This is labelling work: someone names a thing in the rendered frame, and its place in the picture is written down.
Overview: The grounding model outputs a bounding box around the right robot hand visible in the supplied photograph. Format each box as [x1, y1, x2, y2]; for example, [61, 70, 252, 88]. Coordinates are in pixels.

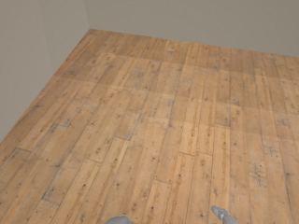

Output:
[211, 205, 237, 224]

